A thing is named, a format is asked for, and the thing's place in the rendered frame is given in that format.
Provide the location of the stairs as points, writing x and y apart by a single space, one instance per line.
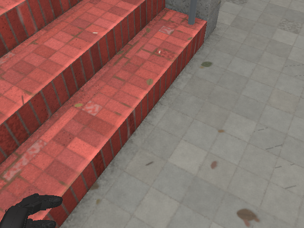
77 78

